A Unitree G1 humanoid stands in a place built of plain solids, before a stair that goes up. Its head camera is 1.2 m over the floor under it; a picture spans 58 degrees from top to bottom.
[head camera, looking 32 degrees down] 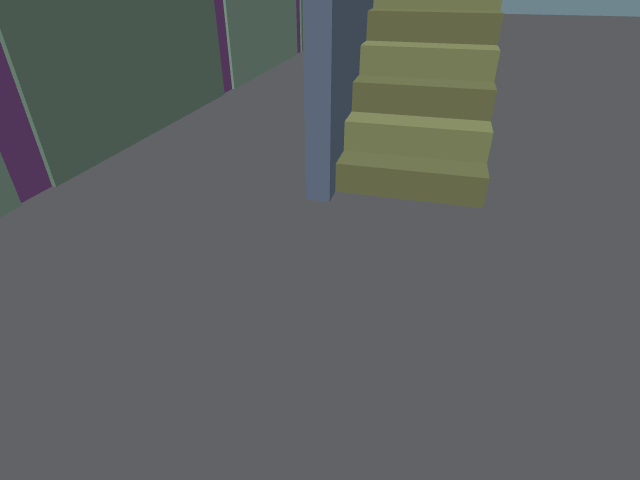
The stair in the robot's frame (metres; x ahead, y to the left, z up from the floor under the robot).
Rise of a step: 0.19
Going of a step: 0.24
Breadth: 0.90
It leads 15 degrees to the right of straight ahead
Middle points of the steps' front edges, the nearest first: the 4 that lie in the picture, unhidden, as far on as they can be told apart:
2.39 -0.53 0.19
2.62 -0.59 0.38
2.85 -0.65 0.57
3.07 -0.71 0.77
